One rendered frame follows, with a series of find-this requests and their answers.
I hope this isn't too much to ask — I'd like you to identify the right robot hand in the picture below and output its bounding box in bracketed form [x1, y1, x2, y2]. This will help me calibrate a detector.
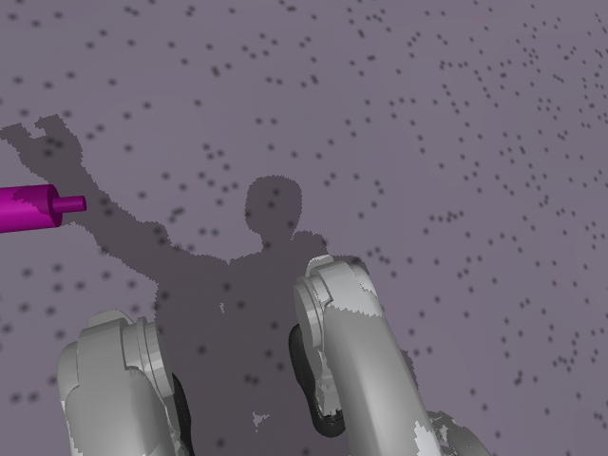
[427, 410, 492, 456]

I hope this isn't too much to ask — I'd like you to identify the left robot foot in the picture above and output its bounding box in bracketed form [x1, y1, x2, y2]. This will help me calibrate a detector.
[172, 372, 195, 456]

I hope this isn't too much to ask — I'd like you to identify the bottle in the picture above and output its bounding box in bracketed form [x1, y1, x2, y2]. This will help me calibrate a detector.
[0, 184, 86, 233]

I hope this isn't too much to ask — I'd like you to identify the right robot foot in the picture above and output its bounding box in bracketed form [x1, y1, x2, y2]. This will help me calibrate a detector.
[289, 324, 346, 438]

